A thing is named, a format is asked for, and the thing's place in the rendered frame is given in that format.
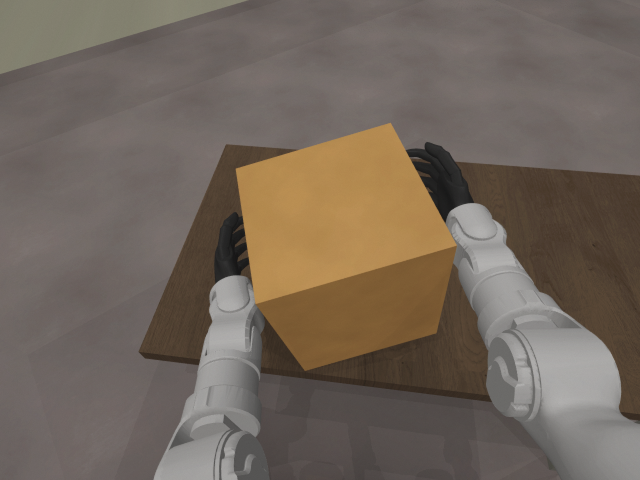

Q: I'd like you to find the carton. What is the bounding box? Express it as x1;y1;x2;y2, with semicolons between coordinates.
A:
236;123;457;371

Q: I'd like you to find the left robot forearm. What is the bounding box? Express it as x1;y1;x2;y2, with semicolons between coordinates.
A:
154;275;265;478

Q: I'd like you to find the left robot hand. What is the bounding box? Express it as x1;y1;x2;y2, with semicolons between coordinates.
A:
214;212;250;284

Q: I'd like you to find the right robot hand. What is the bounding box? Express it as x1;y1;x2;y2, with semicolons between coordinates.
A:
406;142;474;223

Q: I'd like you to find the left robot upper arm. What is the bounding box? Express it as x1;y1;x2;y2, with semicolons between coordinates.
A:
154;429;270;480

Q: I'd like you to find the table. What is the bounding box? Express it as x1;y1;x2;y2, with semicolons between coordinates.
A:
139;144;640;471

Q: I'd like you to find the right robot upper arm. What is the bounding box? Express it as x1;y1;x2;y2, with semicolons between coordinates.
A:
486;328;640;480

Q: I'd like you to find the right robot forearm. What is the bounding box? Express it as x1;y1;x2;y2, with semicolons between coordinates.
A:
446;203;621;404

